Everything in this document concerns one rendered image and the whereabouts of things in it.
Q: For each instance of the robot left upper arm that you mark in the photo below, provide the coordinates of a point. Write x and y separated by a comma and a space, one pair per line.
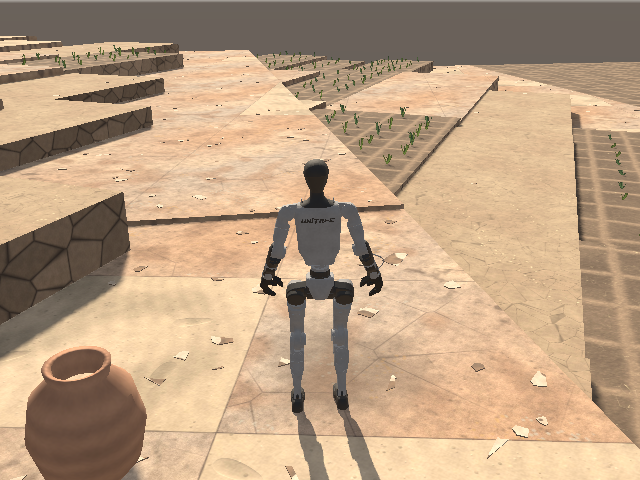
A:
285, 214

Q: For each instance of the right robot hand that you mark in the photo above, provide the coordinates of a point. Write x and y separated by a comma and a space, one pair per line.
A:
378, 284

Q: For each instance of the left robot foot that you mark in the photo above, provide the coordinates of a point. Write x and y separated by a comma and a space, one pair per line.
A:
297, 404

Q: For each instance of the left robot forearm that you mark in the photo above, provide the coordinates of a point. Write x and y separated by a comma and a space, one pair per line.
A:
270, 265

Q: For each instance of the robot left thigh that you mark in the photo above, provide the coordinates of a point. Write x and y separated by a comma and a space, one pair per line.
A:
296, 302

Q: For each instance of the left robot hand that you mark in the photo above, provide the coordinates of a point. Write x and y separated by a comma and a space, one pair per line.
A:
264, 285

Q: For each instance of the robot right upper arm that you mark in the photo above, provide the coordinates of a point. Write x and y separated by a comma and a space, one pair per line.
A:
349, 211

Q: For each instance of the right robot forearm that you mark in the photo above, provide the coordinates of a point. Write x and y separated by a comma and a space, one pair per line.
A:
369, 263

